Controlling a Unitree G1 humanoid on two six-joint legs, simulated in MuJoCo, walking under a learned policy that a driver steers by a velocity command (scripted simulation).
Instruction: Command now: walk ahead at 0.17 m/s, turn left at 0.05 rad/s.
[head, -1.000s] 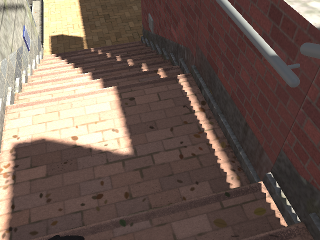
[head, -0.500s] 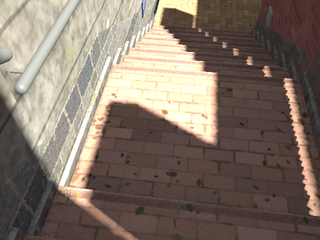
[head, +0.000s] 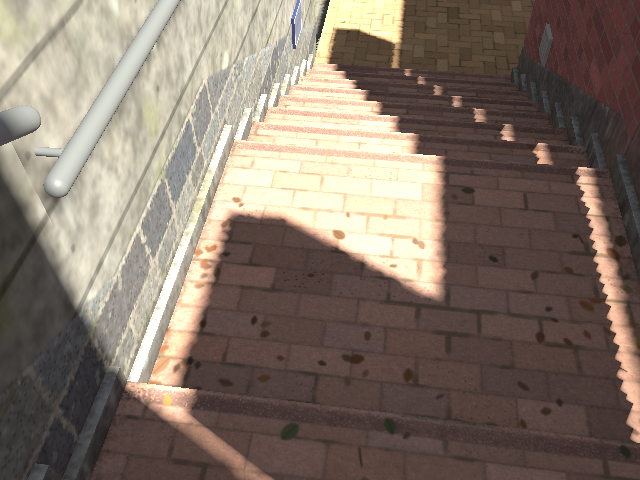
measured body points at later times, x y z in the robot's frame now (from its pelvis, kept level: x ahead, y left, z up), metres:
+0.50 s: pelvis +0.16 -0.06 -0.06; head +0.17 -0.05 +0.39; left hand +0.09 +0.13 -0.21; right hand +0.32 -0.26 -0.18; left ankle +0.34 +0.07 -0.76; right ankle +0.02 -0.14 -0.73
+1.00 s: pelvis +0.46 -0.09 -0.22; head +0.46 -0.10 +0.23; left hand +0.64 +0.11 -0.33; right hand +0.34 -0.26 -0.37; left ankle +0.32 +0.04 -0.88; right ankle +0.63 -0.22 -0.94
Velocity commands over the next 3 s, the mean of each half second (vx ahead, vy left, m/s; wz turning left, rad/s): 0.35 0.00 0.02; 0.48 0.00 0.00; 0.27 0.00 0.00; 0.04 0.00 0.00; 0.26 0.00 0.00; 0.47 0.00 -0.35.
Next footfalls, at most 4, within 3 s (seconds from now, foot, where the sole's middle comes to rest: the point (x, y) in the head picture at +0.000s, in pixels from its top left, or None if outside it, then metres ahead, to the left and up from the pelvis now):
0.22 right None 0.05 -0.14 -0.77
0.60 left None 0.36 0.04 -0.92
1.06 right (428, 467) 0.65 -0.22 -1.07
1.44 left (356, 433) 0.74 -0.04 -1.07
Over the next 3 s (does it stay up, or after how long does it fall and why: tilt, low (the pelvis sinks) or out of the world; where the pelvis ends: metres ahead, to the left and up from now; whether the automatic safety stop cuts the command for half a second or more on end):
stays up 1.03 -0.13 -0.46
